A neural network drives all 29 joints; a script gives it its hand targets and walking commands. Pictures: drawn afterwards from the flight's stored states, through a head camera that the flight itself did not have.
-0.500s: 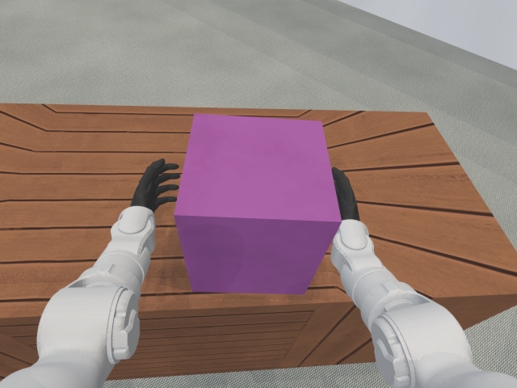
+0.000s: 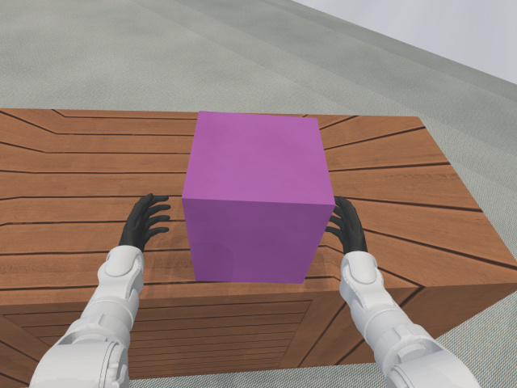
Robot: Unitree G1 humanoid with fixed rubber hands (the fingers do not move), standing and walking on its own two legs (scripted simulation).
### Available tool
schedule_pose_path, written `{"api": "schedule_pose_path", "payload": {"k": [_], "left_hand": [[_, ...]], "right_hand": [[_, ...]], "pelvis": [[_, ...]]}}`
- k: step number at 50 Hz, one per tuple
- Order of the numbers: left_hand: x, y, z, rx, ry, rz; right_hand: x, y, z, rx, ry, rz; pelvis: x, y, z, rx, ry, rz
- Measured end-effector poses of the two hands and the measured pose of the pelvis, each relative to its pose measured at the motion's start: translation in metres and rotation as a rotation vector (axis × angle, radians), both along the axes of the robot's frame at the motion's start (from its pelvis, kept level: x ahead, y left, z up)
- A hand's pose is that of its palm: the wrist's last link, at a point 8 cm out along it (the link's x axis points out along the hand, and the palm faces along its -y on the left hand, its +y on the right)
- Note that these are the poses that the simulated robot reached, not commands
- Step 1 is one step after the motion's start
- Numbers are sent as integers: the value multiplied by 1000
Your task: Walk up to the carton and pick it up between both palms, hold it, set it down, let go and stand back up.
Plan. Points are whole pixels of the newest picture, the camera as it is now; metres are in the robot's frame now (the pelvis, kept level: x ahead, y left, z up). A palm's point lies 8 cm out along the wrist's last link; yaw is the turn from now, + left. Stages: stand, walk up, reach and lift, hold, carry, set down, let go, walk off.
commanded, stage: set down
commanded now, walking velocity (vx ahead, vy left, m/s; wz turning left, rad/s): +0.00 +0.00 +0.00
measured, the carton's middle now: (254, 202) +0.44 +0.00 +0.02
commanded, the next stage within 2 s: none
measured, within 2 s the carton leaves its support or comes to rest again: neither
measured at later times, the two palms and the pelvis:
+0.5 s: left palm (114, 284) +0.29 +0.22 +0.01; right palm (367, 295) +0.26 -0.17 +0.02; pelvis -0.01 +0.00 +0.00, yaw +0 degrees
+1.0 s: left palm (87, 354) +0.20 +0.23 +0.01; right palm (389, 349) +0.18 -0.17 +0.02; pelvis -0.01 +0.00 +0.00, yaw +0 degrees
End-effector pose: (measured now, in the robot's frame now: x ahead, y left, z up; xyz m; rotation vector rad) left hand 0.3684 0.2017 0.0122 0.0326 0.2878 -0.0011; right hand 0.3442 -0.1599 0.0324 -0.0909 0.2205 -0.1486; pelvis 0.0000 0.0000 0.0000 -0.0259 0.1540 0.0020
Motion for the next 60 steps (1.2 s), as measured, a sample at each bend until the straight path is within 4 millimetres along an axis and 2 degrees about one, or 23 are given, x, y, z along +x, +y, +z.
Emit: {"api": "schedule_pose_path", "payload": {"k": [6,11,22,24,28,30,35,41,47,54,60], "left_hand": [[-23,8,-10,16,15,7],[-37,11,-1,50,-23,-3],[-58,12,-1,33,4,-20],[-69,14,2,32,-30,-22],[-97,21,-13,23,27,-4],[-108,24,-18,21,50,8],[-127,24,-6,25,-4,12],[-147,22,-12,16,49,9],[-161,27,-1,42,13,22],[-180,30,-14,56,92,31],[-181,31,-21,57,118,38]], "right_hand": [[-20,-2,-8,36,7,-25],[-38,-4,-8,85,-34,-37],[-65,-7,-7,123,-26,-58],[-77,-6,-7,120,-34,-53],[-105,-8,-18,119,12,-71],[-112,-9,-18,127,19,-83],[-120,-9,-3,146,-39,-92],[-136,-10,-6,159,2,-100],[-155,-12,-3,170,8,-110],[-167,-13,-12,179,64,-115],[-163,-12,-15,173,93,-96]], "pelvis": [[-4,1,0,-1,-8,0],[-7,0,0,0,-41,1],[-10,0,1,1,-97,2],[-10,-1,1,1,-119,3],[-9,-2,1,3,-144,3],[-10,-2,1,2,-148,3],[-11,-1,1,2,-159,4],[-12,-2,1,3,-174,4],[-11,-3,1,4,-181,4],[-11,-3,2,5,-183,4],[-7,-5,2,7,-178,3]]}}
